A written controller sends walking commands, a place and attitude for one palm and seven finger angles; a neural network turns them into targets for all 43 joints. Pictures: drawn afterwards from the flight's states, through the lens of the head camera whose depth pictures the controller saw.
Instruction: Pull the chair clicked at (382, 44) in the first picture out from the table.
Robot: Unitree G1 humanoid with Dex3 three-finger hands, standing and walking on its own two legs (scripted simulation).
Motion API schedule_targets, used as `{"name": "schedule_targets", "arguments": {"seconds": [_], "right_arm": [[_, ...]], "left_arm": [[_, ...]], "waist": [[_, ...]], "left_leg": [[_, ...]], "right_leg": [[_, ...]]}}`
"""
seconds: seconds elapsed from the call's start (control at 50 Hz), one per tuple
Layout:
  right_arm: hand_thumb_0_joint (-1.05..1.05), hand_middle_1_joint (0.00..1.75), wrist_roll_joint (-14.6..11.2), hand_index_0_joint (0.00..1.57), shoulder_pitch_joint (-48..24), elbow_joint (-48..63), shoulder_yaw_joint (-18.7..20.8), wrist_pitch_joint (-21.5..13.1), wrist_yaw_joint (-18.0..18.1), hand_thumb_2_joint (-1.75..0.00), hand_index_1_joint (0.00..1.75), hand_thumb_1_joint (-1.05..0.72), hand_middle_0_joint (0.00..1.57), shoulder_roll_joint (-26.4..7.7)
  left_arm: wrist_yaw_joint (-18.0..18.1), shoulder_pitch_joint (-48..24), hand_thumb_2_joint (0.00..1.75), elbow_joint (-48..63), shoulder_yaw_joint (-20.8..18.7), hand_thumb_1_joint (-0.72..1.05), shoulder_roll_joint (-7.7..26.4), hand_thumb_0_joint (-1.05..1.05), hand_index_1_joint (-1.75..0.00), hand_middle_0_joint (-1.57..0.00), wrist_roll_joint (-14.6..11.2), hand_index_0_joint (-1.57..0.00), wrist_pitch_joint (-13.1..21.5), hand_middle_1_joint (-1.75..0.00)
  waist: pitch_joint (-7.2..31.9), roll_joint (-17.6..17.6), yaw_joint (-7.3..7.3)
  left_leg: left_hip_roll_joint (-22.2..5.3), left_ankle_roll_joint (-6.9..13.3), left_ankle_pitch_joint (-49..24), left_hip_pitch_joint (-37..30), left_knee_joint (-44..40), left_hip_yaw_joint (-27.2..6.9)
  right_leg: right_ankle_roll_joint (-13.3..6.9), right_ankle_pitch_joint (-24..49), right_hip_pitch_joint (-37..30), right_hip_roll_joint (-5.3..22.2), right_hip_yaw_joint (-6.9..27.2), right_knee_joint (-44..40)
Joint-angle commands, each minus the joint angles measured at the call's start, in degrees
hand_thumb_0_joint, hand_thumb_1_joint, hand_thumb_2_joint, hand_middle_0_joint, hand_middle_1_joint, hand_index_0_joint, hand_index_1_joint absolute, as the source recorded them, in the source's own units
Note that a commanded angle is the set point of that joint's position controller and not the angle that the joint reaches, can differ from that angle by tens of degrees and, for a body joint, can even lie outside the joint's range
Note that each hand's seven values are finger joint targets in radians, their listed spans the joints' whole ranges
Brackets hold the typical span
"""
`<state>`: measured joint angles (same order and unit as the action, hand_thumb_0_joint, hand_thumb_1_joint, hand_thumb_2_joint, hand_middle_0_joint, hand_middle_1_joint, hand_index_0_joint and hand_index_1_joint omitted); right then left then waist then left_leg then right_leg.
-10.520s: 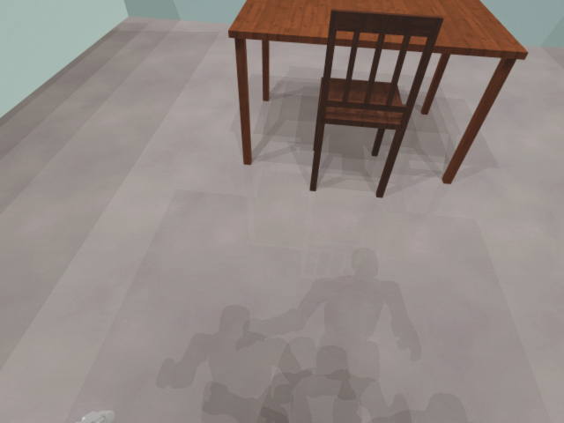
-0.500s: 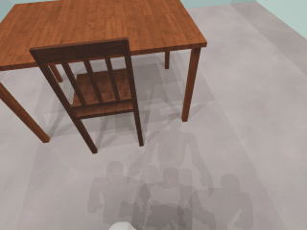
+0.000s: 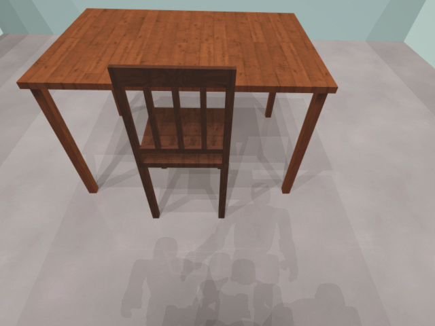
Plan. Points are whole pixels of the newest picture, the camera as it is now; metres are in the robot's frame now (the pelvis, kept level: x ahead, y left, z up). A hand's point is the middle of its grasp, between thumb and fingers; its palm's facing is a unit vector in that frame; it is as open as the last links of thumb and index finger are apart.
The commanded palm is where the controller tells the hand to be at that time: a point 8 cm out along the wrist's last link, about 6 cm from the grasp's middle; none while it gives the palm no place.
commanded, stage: take the last steps up to it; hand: left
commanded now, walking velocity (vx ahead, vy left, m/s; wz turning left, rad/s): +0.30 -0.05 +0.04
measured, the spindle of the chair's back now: (178, 119) +0.78 +0.18 -0.11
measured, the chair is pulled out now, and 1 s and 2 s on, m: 0.00 0.00 0.00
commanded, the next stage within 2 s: come to a stop and stand still in 0.80 s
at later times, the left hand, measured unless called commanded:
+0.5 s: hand out of the picture +0.00 +0.11 -0.16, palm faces +0.16 -0.98 -0.14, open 7.4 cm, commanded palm none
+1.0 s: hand (162, 220) +0.41 +0.17 -0.17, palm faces +0.02 -0.97 -0.23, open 7.4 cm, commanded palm none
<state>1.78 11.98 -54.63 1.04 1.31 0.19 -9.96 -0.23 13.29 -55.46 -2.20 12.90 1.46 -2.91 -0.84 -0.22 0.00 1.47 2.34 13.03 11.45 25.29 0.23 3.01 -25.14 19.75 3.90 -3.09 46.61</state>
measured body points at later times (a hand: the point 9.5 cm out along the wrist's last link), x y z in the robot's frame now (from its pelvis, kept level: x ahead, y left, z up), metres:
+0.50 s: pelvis +0.12 -0.02 -0.01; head +0.16 -0.02 +0.44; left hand -0.01 +0.16 -0.15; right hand +0.18 -0.24 -0.17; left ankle +0.21 +0.12 -0.71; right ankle -0.01 -0.12 -0.74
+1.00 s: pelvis +0.31 -0.02 -0.02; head +0.32 -0.03 +0.43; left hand +0.41 +0.23 -0.15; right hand +0.30 -0.24 -0.18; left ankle +0.23 +0.11 -0.74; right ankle +0.40 -0.13 -0.74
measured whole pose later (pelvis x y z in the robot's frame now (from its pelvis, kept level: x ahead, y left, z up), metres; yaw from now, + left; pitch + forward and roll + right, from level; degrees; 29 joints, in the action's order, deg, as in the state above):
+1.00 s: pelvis +0.31 -0.02 -0.02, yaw +1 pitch -1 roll +2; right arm 1.7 18.1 -62.2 1.9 -1.6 0.9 -9.1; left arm -0.4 8.9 -56.3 -2.7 11.1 1.6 2.0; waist -1.9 -0.4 -1.4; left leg -2.7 -1.5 23.6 5.1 30.7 8.3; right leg -0.2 -7.4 22.4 5.1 -5.2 33.2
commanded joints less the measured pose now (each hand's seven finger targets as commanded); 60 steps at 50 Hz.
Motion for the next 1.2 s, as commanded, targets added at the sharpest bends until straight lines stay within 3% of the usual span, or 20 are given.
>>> {"name": "schedule_targets", "arguments": {"seconds": [0.0,0.04,0.08,0.1,0.16,0.22,0.44,0.52,0.54,0.56,0.58,0.64,0.74,0.86,0.92,0.96,0.98,1.0,1.04,1.18], "right_arm": [[0.0,0.3,-0.12,0.2,2.8,0.74,3.19,-1.18,0.55,-0.9,0.3,-0.9,0.2,-10.62],[0.0,0.3,-0.54,0.2,2.32,0.17,2.74,-1.28,0.55,-0.9,0.3,-0.9,0.2,-8.57],[0.0,0.3,-0.98,0.2,-1.35,3.33,1.58,-1.89,0.03,-0.9,0.3,-0.9,0.2,-3.9],[0.0,0.3,-0.3,0.2,-3.57,3.9,2.48,-1.84,-0.44,-0.9,0.3,-0.9,0.2,-6.99],[0.0,0.3,-0.03,0.2,0.75,-0.25,3.27,-1.32,-1.21,-0.9,0.3,-0.9,0.2,-6.36],[0.0,0.3,-0.08,0.2,3.36,-2.39,2.93,-1.45,-1.36,-0.9,0.3,-0.9,0.2,-3.79],[0.0,0.3,-0.75,0.2,-7.33,-0.29,1.54,-3.14,-1.72,-0.9,0.3,-0.9,0.2,-0.34],[0.0,0.3,-0.11,0.2,9.32,-5.55,2.57,-4.5,-0.34,-0.9,0.3,-0.9,0.2,-3.29],[0.0,0.3,0.38,0.2,17.54,-7.3,3.78,-5.04,0.43,-0.9,0.3,-0.9,0.2,-8.93],[0.0,0.3,0.04,0.2,22.08,-8.1,4.96,-4.91,0.93,-0.9,0.3,-0.9,0.2,-14.47],[0.0,0.3,-0.86,0.2,19.65,-7.66,4.87,-4.24,1.17,-0.9,0.3,-0.9,0.2,-14.47],[0.0,0.3,-0.6,0.2,7.98,-5.16,2.76,-5.21,1.49,-0.9,0.3,-0.9,0.2,-5.52],[0.0,0.3,-0.6,0.2,5.08,-4.02,2.35,-5.95,1.18,-0.9,0.3,-0.9,0.2,-4.22],[0.0,0.3,-0.19,0.2,4.93,-3.64,3.02,-4.87,0.84,-0.9,0.3,-0.9,0.2,-6.88],[0.0,0.3,-0.13,0.2,4.83,-4.41,2.4,-3.95,1.09,-0.9,0.3,-0.9,0.2,-6.53],[0.0,0.3,-1.1,0.2,8.54,-5.02,1.42,-3.82,0.97,-0.9,0.3,-0.9,0.2,-2.57],[0.0,0.3,-1.8,0.2,11.67,-5.28,1.57,-2.91,1.31,-0.9,0.3,-0.9,0.2,-2.57],[0.0,0.3,-1.95,0.2,12.2,-5.53,1.89,-2.22,1.64,-0.9,0.3,-0.9,0.2,-2.98],[0.0,0.3,-2.19,0.2,9.54,-5.5,2.12,-0.79,1.91,-0.9,0.3,-0.9,0.2,-3.28],[0.0,0.3,-1.37,0.2,6.87,-3.96,2.84,1.8,0.91,-0.9,0.3,-0.9,0.2,-2.71]], "left_arm": [[-0.2,3.04,0.9,2.29,-0.16,0.9,2.14,0.0,-0.3,-0.2,0.07,-0.2,2.77,-0.3],[-0.08,9.75,0.9,-0.38,-0.61,0.9,3.04,0.0,-0.3,-0.2,0.27,-0.2,3.74,-0.3],[0.96,15.94,0.9,-1.41,-2.29,0.9,10.44,0.0,-0.3,-0.2,0.5,-0.2,4.36,-0.3],[1.33,15.45,0.9,-1.06,-1.98,0.9,9.52,0.0,-0.3,-0.2,-0.08,-0.2,4.4,-0.3],[1.46,9.61,0.9,-1.57,-0.8,0.9,3.82,0.0,-0.3,-0.2,-0.54,-0.2,5.86,-0.3],[1.4,11.56,0.9,-3.03,-0.03,0.9,1.46,0.0,-0.3,-0.2,-0.72,-0.2,7.01,-0.3],[2.24,19.91,0.9,-9.98,0.19,0.9,0.77,0.0,-0.3,-0.2,0.05,-0.2,7.25,-0.3],[1.98,16.78,0.9,-9.82,-0.4,0.9,1.76,0.0,-0.3,-0.2,-0.48,-0.2,7.01,-0.3],[1.65,18.42,0.9,-9.06,-0.35,0.9,-0.11,0.0,-0.3,-0.2,-1.07,-0.2,7.08,-0.3],[1.13,18.78,0.9,-7.35,0.56,0.9,-2.7,0.0,-0.3,-0.2,-1.68,-0.2,6.96,-0.3],[1.46,15.56,0.9,-6.25,0.04,0.9,-1.09,0.0,-0.3,-0.2,-1.22,-0.2,6.66,-0.3],[0.57,9.04,0.9,-5.98,-0.58,0.9,-2.17,0.0,-0.3,-0.2,-0.33,-0.2,5.84,-0.3],[-0.02,10.06,0.9,-4.77,-0.58,0.9,-4.15,0.0,-0.3,-0.2,0.02,-0.2,3.59,-0.3],[-0.57,1.85,0.9,-0.54,-0.97,0.9,-1.31,0.0,-0.3,-0.2,-0.11,-0.2,3.75,-0.3],[-0.17,4.14,0.9,-1.4,-0.74,0.9,-0.67,0.0,-0.3,-0.2,-0.03,-0.2,4.44,-0.3],[1.21,9.14,0.9,-3.12,-1.34,0.9,6.02,0.0,-0.3,-0.2,-0.01,-0.2,6.11,-0.3],[1.39,9.26,0.9,-3.08,-1.36,0.9,8.56,0.0,-0.3,-0.2,-0.58,-0.2,6.13,-0.3],[1.6,7.5,0.9,-2.29,-1.17,0.9,9.32,0.0,-0.3,-0.2,-0.56,-0.2,5.59,-0.3],[2.47,4.05,0.9,-1.88,-1.62,0.9,8.35,0.0,-0.3,-0.2,-0.39,-0.2,4.92,-0.3],[3.37,-2.99,0.9,1.07,-2.67,0.9,8.23,0.0,-0.3,-0.2,0.24,-0.2,2.52,-0.3]], "waist": [[-2.64,7.51,-0.58],[-2.48,1.56,2.47],[-6.28,-18.17,6.32],[-8.75,-9.67,5.24],[-11.23,-5.72,0.53],[-8.02,-3.81,-0.21],[-7.69,-7.89,2.68],[1.79,-5.25,-5.26],[9.91,3.97,-7.86],[13.84,15.27,-7.34],[11.64,9.35,-6.61],[-3.58,4.95,-2.76],[-4.11,6.07,1.23],[-6.42,7.39,-0.13],[-4.28,4.15,1.66],[4.67,-10.4,2.42],[8.25,-12.65,0.95],[7.59,-7.43,0.34],[8.49,-12.38,1.33],[6.27,-6.72,0.43]], "left_leg": [[-13.68,7.12,21.59,5.97,-12.31,-16.72],[-8.59,3.72,22.76,13.63,-3.03,-11.84],[0.58,-0.6,21.38,30.79,24.19,0.17],[-2.28,-0.33,17.65,31.48,30.84,-2.7],[-5.47,-1.11,5.86,27.95,37.02,-2.38],[-5.7,-2.56,-0.32,27.15,38.17,-0.19],[-5.22,-1.4,0.22,22.24,17.2,6.79],[-0.94,1.73,-4.37,-4.76,4.8,8.33],[-12.27,5.28,-9.21,-19.8,3.02,-5.54],[-26.56,11.49,-15.46,-27.7,-3.17,-26.47],[-28.88,13.42,-12.27,-23.46,-7.37,-28.17],[-22.56,9.53,-9.84,-3.16,-11.6,-13.93],[-17.17,7.83,-15.47,4.32,-13.4,-0.66],[-17.37,7.92,-11.47,2.8,-11.49,-0.19],[-13.73,3.94,-16.85,1.98,-1.7,2.69],[-6.15,-2.12,-0.74,7.24,12.35,5.5],[-3.21,-3.71,19.62,5.56,18.77,4.96],[-3.49,-3.4,22.94,4.34,21.82,2.28],[-3.55,-4.0,23.74,7.62,29.73,0.23],[-2.44,-5.33,15.47,9.22,34.29,-0.4]], "right_leg": [[-1.19,1.74,-6.04,-2.54,-1.93,-11.83],[-1.76,5.32,-18.32,-1.52,-0.47,-24.12],[-10.51,-16.99,-21.71,19.41,29.53,-41.04],[-12.86,-20.89,-15.63,20.87,29.9,-43.78],[-10.41,-7.73,-10.35,14.73,18.43,-42.19],[-9.41,11.76,-14.2,10.61,7.82,-39.12],[-10.7,41.13,-20.58,10.67,2.34,-32.27],[-8.34,49.97,-14.22,6.86,-1.79,-9.35],[-5.66,32.56,-3.61,2.3,-4.2,5.23],[-3.99,-5.85,9.9,-4.12,-3.47,22.02],[-5.25,-7.72,12.71,-2.03,2.25,28.38],[-4.17,3.63,13.89,3.32,3.39,27.83],[-2.2,8.22,7.52,3.84,0.95,12.2],[-2.62,11.84,4.39,2.04,-1.73,-5.04],[-2.44,19.11,-5.34,-0.75,-4.02,-16.03],[-5.01,53.27,-20.03,10.74,11.42,-20.91],[-11.72,69.48,-20.05,19.35,15.73,-22.32],[-14.19,74.06,-17.33,20.29,12.6,-22.08],[-16.47,73.66,-17.39,19.6,14.19,-21.5],[-14.29,49.95,-7.92,17.23,8.16,-25.19]]}}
